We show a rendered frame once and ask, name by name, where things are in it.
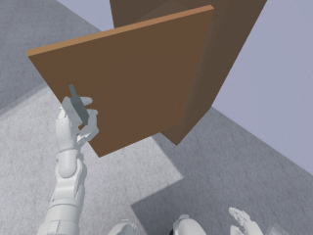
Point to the handle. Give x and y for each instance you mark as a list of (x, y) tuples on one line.
[(78, 105)]

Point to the robot right thigh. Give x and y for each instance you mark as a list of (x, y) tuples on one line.
[(187, 226)]

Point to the robot left hand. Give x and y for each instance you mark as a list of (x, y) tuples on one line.
[(66, 126)]

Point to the robot right hand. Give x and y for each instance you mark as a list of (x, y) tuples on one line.
[(250, 227)]

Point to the cupboard door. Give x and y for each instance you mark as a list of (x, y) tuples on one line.
[(138, 75)]

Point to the left robot shin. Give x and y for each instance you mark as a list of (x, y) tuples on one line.
[(125, 221)]

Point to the left robot forearm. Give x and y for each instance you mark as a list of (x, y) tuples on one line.
[(65, 208)]

